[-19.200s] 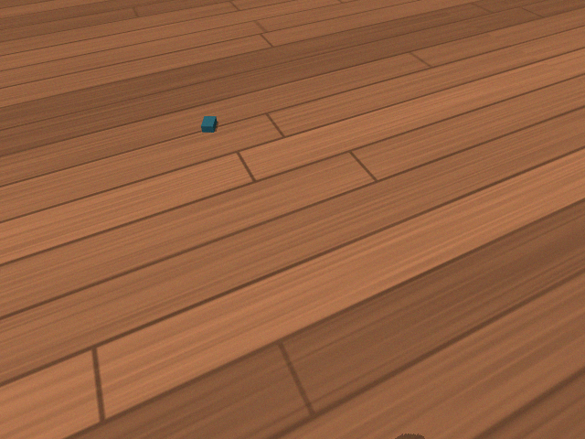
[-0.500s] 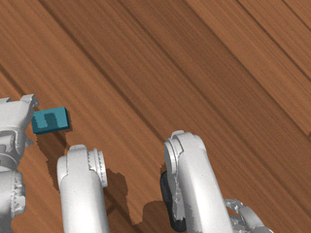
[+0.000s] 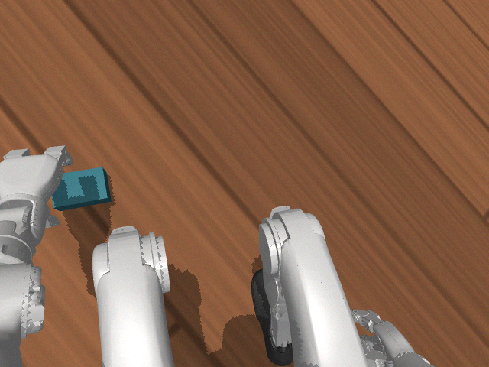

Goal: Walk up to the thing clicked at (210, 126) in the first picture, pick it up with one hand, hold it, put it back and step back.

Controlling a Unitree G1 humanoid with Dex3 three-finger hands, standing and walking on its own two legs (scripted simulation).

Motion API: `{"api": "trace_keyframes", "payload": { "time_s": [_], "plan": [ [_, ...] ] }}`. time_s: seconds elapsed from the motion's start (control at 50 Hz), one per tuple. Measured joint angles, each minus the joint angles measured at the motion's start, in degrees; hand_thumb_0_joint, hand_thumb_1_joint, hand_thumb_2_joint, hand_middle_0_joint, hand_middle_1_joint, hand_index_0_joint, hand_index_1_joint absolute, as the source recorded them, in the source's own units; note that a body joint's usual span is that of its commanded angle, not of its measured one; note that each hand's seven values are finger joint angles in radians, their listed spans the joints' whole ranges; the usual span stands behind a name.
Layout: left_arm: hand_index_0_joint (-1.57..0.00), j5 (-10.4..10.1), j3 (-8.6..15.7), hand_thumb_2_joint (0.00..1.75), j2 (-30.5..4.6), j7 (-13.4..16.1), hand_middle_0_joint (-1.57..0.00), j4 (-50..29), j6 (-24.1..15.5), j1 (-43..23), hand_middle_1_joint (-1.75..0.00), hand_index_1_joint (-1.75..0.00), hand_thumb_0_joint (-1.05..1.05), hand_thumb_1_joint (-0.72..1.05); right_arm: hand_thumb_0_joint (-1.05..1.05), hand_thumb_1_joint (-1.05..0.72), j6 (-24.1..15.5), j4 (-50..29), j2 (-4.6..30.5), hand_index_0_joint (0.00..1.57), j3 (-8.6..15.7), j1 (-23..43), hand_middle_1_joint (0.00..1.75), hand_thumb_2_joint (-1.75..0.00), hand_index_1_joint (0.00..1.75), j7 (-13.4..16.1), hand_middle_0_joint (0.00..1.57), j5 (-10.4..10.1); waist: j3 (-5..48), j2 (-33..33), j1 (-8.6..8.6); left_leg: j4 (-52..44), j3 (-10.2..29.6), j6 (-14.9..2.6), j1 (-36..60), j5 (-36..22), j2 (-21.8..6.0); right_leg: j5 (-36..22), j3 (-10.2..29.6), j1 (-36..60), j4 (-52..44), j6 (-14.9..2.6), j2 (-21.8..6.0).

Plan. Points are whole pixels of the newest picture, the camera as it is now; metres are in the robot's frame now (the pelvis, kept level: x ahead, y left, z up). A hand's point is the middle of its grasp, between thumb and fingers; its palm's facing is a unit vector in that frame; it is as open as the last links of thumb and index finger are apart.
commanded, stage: approach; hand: left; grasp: from above
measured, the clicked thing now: (81, 189) +0.44 +0.27 -0.30
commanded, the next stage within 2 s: close in in 0.48 s
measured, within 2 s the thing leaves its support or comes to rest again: neither
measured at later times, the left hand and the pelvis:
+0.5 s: hand (53, 180) +0.43 +0.28 -0.18, palm faces -0.44 -0.07 -0.90, open 12.2 cm; pelvis +0.00 +0.00 +0.00, yaw -1 degrees
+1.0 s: hand (78, 193) +0.41 +0.26 -0.23, palm faces -0.43 -0.04 -0.90, open 12.9 cm; pelvis -0.01 +0.00 -0.01, yaw -2 degrees
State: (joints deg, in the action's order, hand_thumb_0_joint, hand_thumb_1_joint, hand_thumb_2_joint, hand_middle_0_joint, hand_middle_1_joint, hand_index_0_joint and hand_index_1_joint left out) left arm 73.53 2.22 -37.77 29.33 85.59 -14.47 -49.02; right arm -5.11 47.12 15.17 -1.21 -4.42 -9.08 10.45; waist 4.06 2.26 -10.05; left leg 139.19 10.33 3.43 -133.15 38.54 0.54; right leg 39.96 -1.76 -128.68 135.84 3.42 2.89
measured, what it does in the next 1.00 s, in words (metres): stands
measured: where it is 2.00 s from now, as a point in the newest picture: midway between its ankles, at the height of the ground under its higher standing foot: (215, 346)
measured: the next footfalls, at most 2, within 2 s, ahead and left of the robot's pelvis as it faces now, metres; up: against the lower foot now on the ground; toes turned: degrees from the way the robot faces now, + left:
none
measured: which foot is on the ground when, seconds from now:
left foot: down 0.00-1.00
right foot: down 0.00-1.00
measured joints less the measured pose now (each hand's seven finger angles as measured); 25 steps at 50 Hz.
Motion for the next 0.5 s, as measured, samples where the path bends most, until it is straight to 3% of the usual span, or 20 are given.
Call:
{"api": "trace_keyframes", "payload": {
  "time_s": [0.12, 0.28, 0.36, 0.42, 0.5],
  "plan": [
    [-0.4, 0.28, -2.41, 0.7, 1.49, 2.79, -0.39, 4.55, 1.74, -5.15, -0.76, -0.73, 0.0, -0.17, 0.0, -0.9, -1.46, -0.09, -0.05, 0.2, -1.09, 0.44, 0.3, -0.89, 0.3, -0.29, 0.2, 1.03, -1.02, 0.52, -2.53, 0.15, 0.5, 0.16, -0.58, -0.43, 0.02, -0.61, -0.46, -0.49, -0.18, -0.2, 0.13],
    [-0.39, 1.41, 3.24, 0.72, 2.86, 6.65, -0.37, 6.75, 6.0, -6.04, -0.76, -0.74, 0.0, -0.18, 0.0, -0.9, -1.49, -1.31, 0.73, 0.2, -2.82, -1.16, 0.3, -0.89, 0.3, -2.16, 0.2, 1.91, -2.2, -0.96, -6.08, 0.68, 0.97, 0.23, -1.19, 0.17, -0.56, -0.8, -0.78, -1.46, -0.1, -0.03, 0.74],
    [-0.39, -0.56, 6.24, 0.72, 2.54, 6.78, -0.37, 4.33, 7.7, -4.17, -0.77, -0.75, 0.0, -0.19, 0.0, -0.9, -0.8, -1.35, 0.95, 0.2, -3.19, -2.18, 0.3, -0.89, 0.3, -2.98, 0.2, 1.41, -2.44, -1.91, -5.78, 0.95, 0.87, -0.03, -1.01, 0.64, -1.05, -0.86, -0.6, -1.79, 0.18, 0.51, 1.19],
    [-0.39, -2.74, 6.89, 0.73, 1.93, 5.02, -0.37, 2.37, 8.72, -2.73, -0.78, -0.75, 0.0, -0.2, 0.0, -0.91, -0.44, -1.03, 0.73, 0.2, -2.67, -2.71, 0.3, -0.89, 0.3, -3.32, 0.2, 0.75, -2.26, -2.55, -4.65, 0.98, 0.55, -0.3, -0.8, 0.8, -1.23, -0.82, -0.31, -1.87, 0.42, 0.58, 1.32],
    [-0.38, -6.01, 4.28, 0.73, 1.21, 0.52, -0.36, 1.39, 9.02, -1.63, -0.79, -0.77, 0.0, -0.21, 0.0, -0.91, -0.43, -0.1, 0.26, 0.2, -1.5, -2.84, 0.3, -0.89, 0.3, -3.46, 0.2, 0.24, -1.62, -3.31, -2.52, 0.74, -0.01, -0.48, -0.54, 0.75, -1.05, -0.54, 0.14, -1.62, 0.58, 0.49, 1.06]
  ]
}}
